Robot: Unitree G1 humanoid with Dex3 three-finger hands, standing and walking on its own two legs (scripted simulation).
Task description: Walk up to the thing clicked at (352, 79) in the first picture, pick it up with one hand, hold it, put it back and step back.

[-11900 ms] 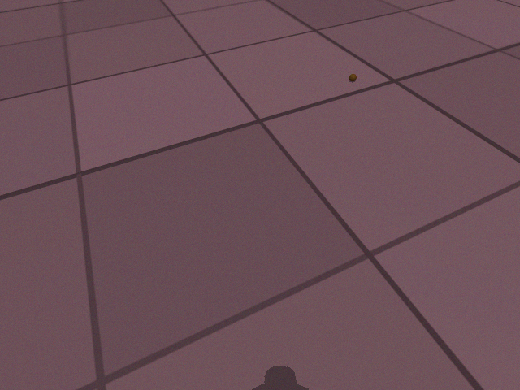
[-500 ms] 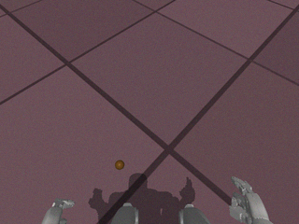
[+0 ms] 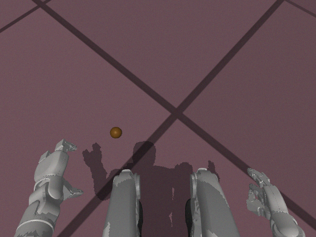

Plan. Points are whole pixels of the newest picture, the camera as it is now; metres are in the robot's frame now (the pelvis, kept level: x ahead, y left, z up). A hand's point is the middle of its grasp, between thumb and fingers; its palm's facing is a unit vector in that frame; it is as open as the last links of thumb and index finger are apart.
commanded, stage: rise first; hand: left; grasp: from above
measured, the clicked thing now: (115, 132) +0.50 +0.22 -0.50
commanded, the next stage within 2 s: none
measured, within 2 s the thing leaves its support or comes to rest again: neither
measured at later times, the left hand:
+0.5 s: hand (85, 149) +0.38 +0.29 -0.28, palm faces -0.46 -0.11 -0.88, open 14.0 cm
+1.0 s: hand (93, 141) +0.42 +0.28 -0.34, palm faces -0.46 -0.02 -0.89, open 14.0 cm
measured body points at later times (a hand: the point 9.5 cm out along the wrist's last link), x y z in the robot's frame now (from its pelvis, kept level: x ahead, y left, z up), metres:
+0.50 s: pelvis -0.04 +0.00 -0.14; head +0.17 +0.04 +0.26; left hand +0.40 +0.29 -0.23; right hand +0.03 -0.28 -0.26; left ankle +0.05 +0.12 -0.49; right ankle +0.05 -0.13 -0.49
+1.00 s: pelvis -0.04 +0.00 -0.18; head +0.20 +0.05 +0.20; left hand +0.44 +0.28 -0.29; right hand +0.02 -0.28 -0.30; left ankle +0.05 +0.12 -0.49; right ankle +0.05 -0.13 -0.49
